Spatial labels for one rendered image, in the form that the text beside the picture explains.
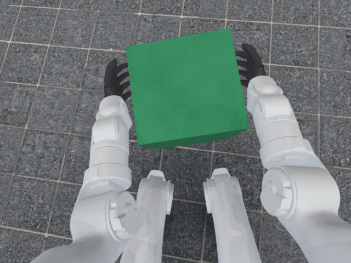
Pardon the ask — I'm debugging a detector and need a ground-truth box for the carton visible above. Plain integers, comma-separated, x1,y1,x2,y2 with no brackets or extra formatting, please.
126,28,249,149

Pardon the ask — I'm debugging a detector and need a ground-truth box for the robot right hand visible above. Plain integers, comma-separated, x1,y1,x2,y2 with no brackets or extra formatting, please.
235,43,266,88

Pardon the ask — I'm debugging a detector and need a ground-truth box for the right robot forearm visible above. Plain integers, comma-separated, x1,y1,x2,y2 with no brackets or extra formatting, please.
247,76,340,204

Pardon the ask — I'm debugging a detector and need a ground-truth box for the robot left hand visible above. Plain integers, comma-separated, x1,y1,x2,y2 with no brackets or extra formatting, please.
104,59,132,102

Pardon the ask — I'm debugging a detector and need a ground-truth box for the left robot upper arm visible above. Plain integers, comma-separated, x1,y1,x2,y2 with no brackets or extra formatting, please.
30,189,141,263

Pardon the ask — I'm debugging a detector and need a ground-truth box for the robot thigh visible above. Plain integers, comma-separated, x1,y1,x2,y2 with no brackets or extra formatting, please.
120,175,174,263
203,173,262,263

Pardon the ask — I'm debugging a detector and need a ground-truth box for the robot right thigh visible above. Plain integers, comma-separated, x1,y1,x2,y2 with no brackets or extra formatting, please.
203,173,262,263

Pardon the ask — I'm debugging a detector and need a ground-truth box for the robot left thigh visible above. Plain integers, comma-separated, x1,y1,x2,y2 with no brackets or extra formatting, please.
120,175,174,263

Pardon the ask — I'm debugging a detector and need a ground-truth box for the left robot forearm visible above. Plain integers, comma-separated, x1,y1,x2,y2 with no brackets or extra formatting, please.
70,95,132,230

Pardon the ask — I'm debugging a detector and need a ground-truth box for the right robot upper arm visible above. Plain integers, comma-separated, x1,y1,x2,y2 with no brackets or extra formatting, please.
260,165,351,263

